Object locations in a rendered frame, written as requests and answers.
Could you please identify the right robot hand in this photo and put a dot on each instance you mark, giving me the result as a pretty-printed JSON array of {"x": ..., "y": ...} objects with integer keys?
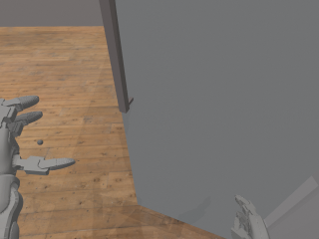
[{"x": 253, "y": 224}]

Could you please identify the handle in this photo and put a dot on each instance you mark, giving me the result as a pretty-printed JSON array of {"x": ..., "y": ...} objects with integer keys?
[{"x": 112, "y": 33}]

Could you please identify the fridge door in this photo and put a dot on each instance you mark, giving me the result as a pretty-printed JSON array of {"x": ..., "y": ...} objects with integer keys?
[{"x": 226, "y": 102}]

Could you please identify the left robot hand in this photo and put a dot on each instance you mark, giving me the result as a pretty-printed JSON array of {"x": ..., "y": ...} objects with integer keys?
[{"x": 11, "y": 126}]

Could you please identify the robot left forearm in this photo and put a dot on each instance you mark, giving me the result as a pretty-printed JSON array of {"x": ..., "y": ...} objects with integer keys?
[{"x": 11, "y": 204}]

